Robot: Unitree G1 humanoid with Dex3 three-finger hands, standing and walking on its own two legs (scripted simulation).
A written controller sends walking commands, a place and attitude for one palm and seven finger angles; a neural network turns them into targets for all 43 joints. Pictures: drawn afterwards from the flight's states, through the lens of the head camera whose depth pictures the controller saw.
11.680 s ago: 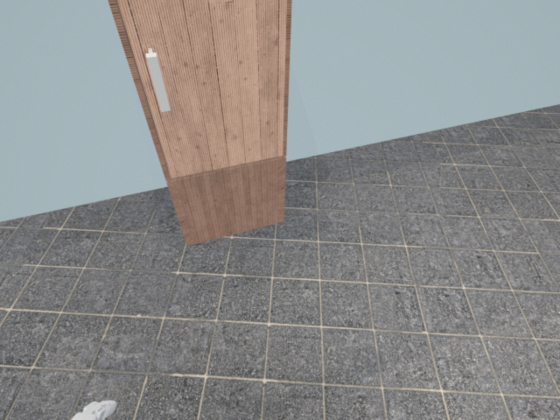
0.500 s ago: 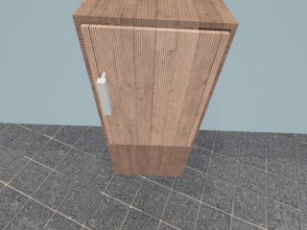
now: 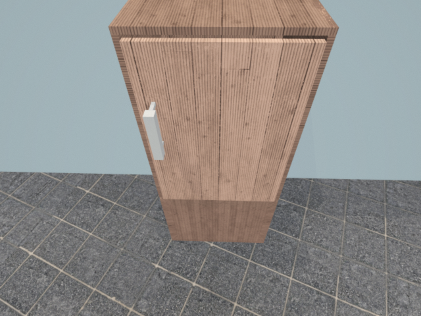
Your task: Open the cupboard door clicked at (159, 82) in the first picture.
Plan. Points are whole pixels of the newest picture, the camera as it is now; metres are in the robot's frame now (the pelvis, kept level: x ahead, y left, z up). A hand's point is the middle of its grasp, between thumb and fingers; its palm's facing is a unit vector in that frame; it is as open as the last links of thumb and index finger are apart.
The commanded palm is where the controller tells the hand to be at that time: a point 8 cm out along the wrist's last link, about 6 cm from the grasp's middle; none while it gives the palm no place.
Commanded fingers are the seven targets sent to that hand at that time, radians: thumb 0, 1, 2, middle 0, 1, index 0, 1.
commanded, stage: look again from close up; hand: left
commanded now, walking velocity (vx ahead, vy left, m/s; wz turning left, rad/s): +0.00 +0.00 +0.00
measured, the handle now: (156, 131) +0.54 +0.18 +0.02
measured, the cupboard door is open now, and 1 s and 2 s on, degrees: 0 0 0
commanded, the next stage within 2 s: raise the hand with hooked fingers in 0.56 s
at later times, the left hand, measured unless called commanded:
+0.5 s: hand out of the picture +0.05 +0.15 -0.17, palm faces +0.01 -0.98 -0.20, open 7.3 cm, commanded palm none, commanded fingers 0.00 0.90 0.90 -0.20 -0.30 -0.20 -0.30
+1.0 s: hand (146, 263) +0.22 +0.14 -0.02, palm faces +0.02 -1.00 -0.01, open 8.1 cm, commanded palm +0.16 +0.22 -0.04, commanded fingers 0.00 0.48 0.72 -0.23 -0.57 -0.23 -0.57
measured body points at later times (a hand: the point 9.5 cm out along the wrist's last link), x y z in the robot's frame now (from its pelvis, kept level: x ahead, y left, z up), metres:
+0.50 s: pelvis +0.03 -0.03 +0.00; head +0.05 -0.03 +0.45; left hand +0.05 +0.20 -0.15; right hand +0.04 -0.25 -0.16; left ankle +0.02 +0.10 -0.74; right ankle +0.02 -0.14 -0.74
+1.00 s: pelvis +0.00 -0.04 -0.04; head +0.04 -0.04 +0.41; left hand +0.21 +0.20 -0.02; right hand +0.21 -0.30 -0.10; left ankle +0.02 +0.10 -0.74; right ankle +0.02 -0.14 -0.74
